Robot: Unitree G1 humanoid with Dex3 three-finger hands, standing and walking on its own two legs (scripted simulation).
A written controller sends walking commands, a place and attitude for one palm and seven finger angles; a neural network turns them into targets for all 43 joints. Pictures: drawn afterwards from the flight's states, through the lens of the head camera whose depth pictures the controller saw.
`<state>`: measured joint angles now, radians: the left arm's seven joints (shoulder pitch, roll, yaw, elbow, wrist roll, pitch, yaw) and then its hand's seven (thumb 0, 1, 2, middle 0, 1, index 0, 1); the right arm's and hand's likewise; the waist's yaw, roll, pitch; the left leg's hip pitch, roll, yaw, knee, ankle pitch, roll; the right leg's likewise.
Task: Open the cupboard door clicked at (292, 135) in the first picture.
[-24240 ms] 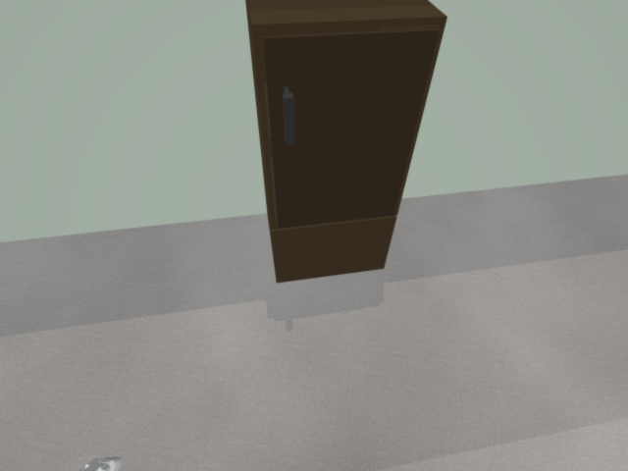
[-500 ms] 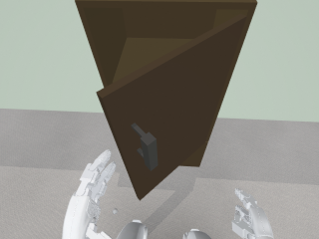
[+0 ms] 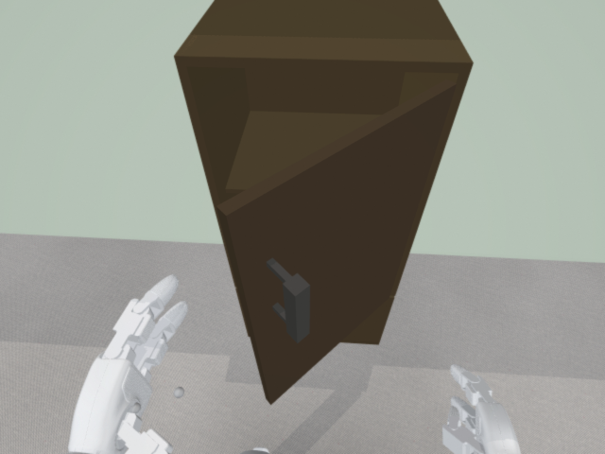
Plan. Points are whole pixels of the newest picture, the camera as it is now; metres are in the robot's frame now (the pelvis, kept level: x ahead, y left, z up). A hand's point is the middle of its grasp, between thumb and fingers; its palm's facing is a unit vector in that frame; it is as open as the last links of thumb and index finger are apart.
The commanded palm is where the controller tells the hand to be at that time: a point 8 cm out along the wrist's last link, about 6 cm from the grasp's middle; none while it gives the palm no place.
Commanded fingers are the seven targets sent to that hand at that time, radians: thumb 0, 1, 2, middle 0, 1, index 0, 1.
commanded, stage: draw the hand back to the body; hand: left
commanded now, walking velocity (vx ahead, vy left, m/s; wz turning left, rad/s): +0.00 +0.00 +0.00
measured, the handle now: (286, 300) +0.31 +0.04 +0.05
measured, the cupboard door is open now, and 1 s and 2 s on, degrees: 46 46 46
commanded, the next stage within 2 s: step back with the hand held close in 1.14 s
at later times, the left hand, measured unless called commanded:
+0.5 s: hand (54, 329) +0.20 +0.24 +0.17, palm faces +0.31 -0.88 -0.35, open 12.3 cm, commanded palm +0.15 +0.29 +0.20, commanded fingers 0.00 0.48 0.72 -0.19 -0.30 -0.19 -0.30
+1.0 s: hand (6, 284) +0.22 +0.27 +0.22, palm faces +0.43 -0.83 -0.36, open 7.6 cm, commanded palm +0.17 +0.31 +0.24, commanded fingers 0.00 0.90 0.90 -0.20 -0.30 -0.20 -0.30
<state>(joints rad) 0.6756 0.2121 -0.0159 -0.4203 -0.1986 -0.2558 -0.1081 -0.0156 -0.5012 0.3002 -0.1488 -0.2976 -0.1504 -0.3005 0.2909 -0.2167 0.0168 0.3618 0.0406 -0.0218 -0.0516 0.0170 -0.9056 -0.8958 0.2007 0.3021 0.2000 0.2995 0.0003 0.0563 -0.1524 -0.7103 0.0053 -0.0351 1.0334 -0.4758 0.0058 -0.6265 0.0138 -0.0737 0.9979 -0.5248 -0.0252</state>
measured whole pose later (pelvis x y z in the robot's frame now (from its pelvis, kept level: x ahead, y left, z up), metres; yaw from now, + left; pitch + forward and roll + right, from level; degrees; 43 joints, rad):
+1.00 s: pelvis +0.03 +0.01 +0.07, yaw -1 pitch -3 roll +0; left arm 0.48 0.33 0.32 -0.42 -0.08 -0.04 0.11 0.01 0.85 0.88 -0.20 -0.30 -0.20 -0.30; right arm 0.21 -0.23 0.03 0.60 0.00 -0.07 -0.08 0.02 -0.90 -0.90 0.20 0.30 0.20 0.30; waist 0.06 0.04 -0.01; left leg -0.14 -0.02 0.00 0.45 -0.25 0.03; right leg -0.07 -0.01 -0.03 0.41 -0.28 0.00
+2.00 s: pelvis -0.07 +0.02 +0.05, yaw +2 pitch -1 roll -2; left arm 0.55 0.43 0.44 -0.53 -0.03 -0.18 0.16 0.01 0.89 0.90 -0.21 -0.30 -0.21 -0.30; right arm 0.21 -0.21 0.00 0.55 0.00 -0.03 -0.09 0.02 -0.90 -0.90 0.20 0.30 0.20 0.30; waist -0.02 0.01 0.06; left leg -0.41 -0.02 -0.03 0.56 -0.15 0.05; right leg -0.33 0.04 0.01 0.54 -0.22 0.02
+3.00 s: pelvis -0.23 +0.01 +0.06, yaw -3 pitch -1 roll +2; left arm 0.52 0.42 0.41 -0.46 -0.05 -0.16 0.17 0.01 0.89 0.90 -0.21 -0.30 -0.21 -0.30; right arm 0.26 -0.22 -0.01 0.64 0.00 -0.10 -0.07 0.02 -0.91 -0.90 0.20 0.30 0.20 0.30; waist -0.06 -0.06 -0.03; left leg -0.30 -0.04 0.06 0.53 -0.22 0.04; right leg -0.18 0.00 -0.01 0.59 -0.42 0.01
